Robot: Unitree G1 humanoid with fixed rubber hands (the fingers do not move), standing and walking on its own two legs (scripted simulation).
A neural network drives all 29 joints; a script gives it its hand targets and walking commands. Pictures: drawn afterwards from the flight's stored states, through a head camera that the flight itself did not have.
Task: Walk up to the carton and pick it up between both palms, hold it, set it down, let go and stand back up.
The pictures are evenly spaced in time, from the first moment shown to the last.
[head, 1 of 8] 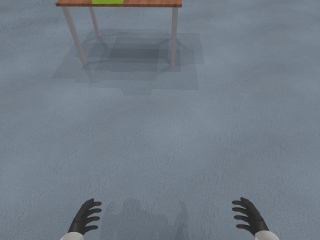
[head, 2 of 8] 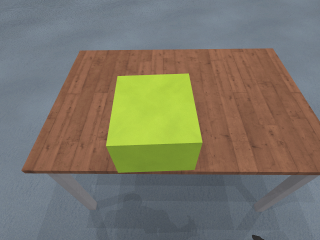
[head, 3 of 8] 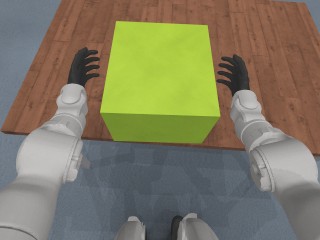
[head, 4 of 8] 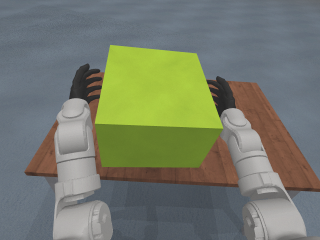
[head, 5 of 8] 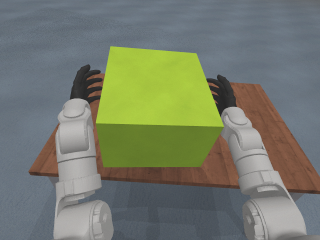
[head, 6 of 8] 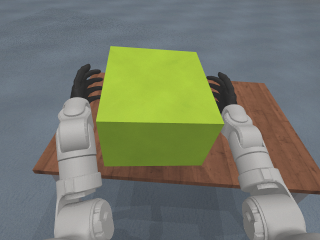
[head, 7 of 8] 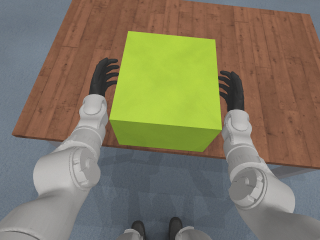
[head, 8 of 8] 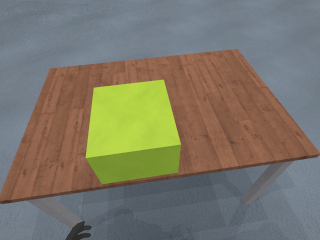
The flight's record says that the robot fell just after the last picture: no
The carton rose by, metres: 0.22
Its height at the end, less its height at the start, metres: +0.00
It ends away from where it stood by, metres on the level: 0.01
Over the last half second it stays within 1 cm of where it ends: yes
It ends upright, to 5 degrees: yes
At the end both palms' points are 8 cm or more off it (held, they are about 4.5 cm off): yes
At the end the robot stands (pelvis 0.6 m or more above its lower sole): yes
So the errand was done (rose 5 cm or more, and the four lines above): yes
